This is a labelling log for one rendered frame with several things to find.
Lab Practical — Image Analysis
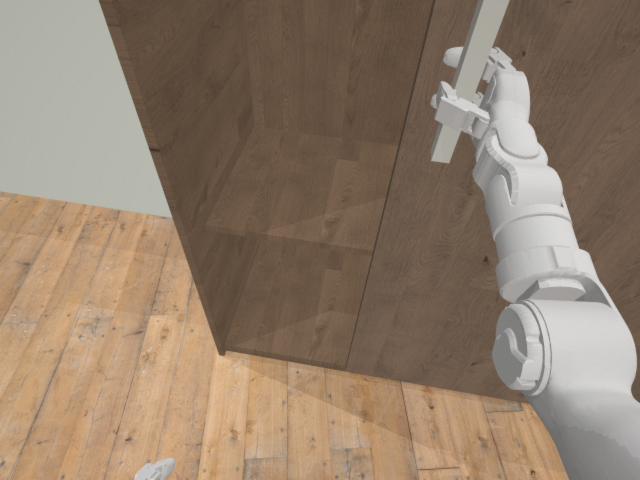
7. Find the handle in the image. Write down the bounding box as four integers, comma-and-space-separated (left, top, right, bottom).
431, 0, 510, 163

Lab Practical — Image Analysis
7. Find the robot right forearm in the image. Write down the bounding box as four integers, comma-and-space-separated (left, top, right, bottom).
473, 118, 637, 384

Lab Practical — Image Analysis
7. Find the right robot hand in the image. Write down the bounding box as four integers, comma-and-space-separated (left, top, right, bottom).
430, 47, 530, 149

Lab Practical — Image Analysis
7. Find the robot right upper arm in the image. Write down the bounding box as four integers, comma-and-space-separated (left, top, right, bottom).
492, 299, 640, 480

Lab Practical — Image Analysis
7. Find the left robot hand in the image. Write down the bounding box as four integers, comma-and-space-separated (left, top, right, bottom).
134, 458, 175, 480

